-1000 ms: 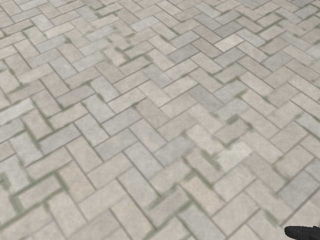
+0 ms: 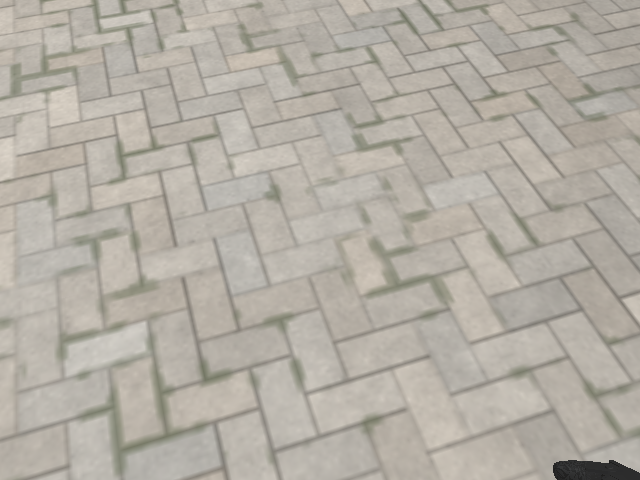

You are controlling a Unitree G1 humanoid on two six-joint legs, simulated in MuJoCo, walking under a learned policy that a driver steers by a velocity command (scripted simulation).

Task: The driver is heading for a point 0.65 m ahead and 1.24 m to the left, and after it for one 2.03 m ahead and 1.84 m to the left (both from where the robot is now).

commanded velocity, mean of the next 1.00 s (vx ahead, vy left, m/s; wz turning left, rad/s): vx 0.50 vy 0.00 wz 0.53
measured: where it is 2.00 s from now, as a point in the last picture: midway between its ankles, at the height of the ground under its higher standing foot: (157, 277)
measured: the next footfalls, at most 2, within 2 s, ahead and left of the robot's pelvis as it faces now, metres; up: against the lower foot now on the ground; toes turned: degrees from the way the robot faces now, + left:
left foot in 0.10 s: +0.24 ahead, +0.13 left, +0.00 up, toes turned +4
right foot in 0.58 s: +0.55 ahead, -0.02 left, +0.00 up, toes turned +22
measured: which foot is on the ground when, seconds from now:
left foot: up 0.00-0.08, down 0.10-0.58, up 0.60-1.00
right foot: down 0.00-0.10, up 0.12-0.56, down 0.58-1.00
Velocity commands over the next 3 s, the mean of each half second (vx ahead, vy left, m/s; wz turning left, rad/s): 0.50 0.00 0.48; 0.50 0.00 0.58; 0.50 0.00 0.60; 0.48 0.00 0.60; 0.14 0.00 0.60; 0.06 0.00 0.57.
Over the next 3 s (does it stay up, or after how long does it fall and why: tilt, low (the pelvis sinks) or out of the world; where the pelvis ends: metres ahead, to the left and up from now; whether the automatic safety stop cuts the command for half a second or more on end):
stays up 0.96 0.68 -0.01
